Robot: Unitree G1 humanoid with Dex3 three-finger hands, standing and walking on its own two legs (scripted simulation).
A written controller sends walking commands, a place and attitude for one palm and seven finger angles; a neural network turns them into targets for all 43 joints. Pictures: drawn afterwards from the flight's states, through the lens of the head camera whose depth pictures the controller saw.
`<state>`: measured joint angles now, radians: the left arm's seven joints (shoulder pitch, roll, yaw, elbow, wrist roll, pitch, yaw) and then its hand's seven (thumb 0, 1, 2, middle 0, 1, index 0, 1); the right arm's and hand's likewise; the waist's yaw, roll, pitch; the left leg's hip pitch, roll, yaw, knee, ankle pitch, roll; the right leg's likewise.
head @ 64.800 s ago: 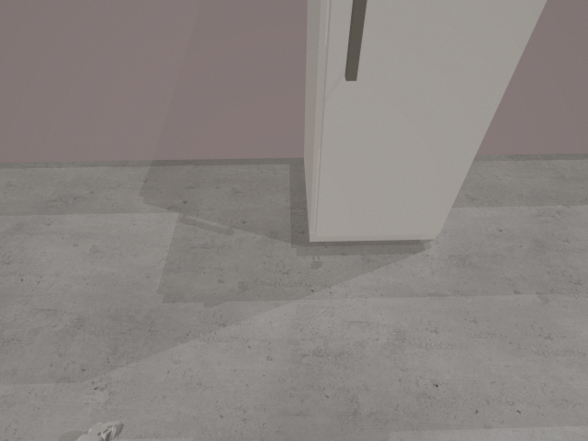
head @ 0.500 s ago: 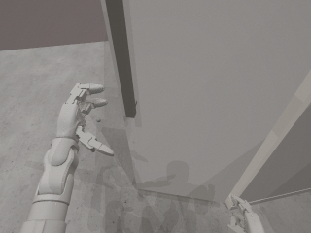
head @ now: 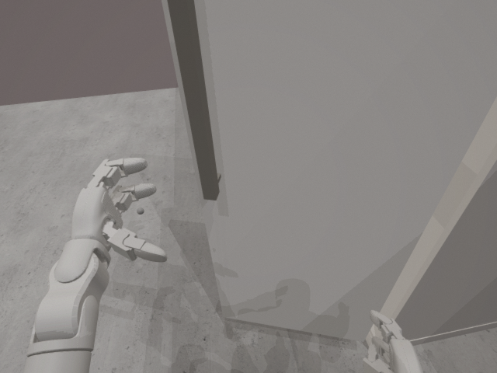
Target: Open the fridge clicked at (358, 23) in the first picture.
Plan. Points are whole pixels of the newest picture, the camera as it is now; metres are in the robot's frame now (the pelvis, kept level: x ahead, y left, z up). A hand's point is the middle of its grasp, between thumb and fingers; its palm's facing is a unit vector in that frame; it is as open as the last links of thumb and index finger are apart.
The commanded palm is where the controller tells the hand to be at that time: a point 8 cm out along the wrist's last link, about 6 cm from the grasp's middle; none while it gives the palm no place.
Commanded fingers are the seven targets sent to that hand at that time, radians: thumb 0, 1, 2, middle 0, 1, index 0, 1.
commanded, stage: draw the hand back to the body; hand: left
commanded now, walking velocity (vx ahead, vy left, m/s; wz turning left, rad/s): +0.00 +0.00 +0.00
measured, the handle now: (201, 92) +0.48 +0.13 +0.26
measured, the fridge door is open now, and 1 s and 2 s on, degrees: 69 69 69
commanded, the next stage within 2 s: step back with the hand held close in 1.30 s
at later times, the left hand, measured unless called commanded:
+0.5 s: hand (94, 243) +0.24 +0.25 +0.15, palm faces +0.35 -0.90 -0.26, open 13.0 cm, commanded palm +0.19 +0.28 +0.17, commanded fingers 0.00 0.17 0.55 -0.22 -0.73 -0.22 -0.73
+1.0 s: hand (42, 256) +0.20 +0.30 +0.16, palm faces +0.48 -0.81 -0.35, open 8.1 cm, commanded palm +0.16 +0.32 +0.18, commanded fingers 0.00 0.90 0.90 -0.20 -0.30 -0.20 -0.30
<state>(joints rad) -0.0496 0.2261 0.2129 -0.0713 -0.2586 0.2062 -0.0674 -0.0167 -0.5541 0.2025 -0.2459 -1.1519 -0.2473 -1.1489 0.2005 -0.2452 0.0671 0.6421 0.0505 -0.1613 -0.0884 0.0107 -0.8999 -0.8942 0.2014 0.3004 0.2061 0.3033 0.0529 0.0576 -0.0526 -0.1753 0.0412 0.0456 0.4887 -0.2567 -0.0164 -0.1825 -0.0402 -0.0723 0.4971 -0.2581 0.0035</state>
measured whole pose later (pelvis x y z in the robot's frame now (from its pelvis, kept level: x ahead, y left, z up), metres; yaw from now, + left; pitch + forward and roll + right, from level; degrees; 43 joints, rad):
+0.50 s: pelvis +0.00 +0.01 +0.00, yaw +0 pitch -5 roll +0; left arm 0.24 0.30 0.22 -0.27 -0.09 -0.02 0.06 -0.01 -0.17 0.39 -0.24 -0.93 -0.24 -0.92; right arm 0.19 -0.23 0.06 0.65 -0.01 -0.14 -0.08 0.01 -0.90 -0.89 0.20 0.30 0.21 0.30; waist 0.08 0.04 0.03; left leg -0.10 0.03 0.05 0.43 -0.24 0.00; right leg -0.10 -0.05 -0.07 0.41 -0.22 0.02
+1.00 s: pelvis +0.02 +0.02 +0.01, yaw +0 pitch -5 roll -1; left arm 0.41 0.34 0.35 -0.36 -0.07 -0.06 0.09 0.01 0.71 0.82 -0.21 -0.41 -0.21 -0.40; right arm 0.20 -0.23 0.03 0.65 -0.02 -0.13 -0.08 0.01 -0.90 -0.89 0.20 0.30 0.21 0.30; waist 0.09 0.04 0.02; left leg -0.07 0.02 0.06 0.42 -0.26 0.01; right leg -0.06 -0.06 -0.06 0.38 -0.22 0.04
